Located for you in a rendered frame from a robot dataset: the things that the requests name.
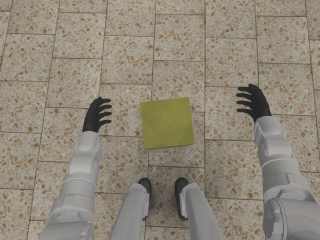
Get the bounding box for robot right thigh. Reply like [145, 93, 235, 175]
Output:
[179, 188, 225, 240]

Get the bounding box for robot left upper arm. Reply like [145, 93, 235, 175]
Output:
[39, 221, 95, 240]

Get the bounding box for robot right upper arm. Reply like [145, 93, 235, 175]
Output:
[262, 197, 320, 240]

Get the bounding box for left robot foot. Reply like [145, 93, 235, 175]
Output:
[138, 177, 152, 221]

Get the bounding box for robot right hand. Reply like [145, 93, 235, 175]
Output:
[236, 83, 272, 123]

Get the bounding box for robot left hand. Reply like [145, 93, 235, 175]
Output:
[82, 96, 112, 133]

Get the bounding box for left robot forearm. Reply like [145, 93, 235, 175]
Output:
[38, 131, 102, 240]

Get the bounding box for carton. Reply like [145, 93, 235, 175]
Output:
[140, 97, 195, 150]

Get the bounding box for right robot forearm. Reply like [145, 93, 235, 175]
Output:
[253, 116, 320, 206]

